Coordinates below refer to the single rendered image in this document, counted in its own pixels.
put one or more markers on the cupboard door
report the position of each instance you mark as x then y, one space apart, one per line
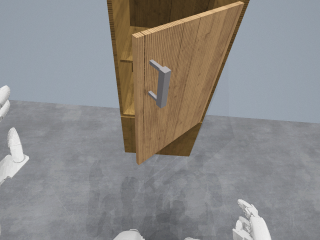
193 48

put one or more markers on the left robot hand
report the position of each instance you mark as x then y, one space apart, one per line
13 163

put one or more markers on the left robot thigh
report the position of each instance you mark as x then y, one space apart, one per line
129 235

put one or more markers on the right robot hand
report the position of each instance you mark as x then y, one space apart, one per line
254 229

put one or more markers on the handle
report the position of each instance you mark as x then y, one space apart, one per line
162 86

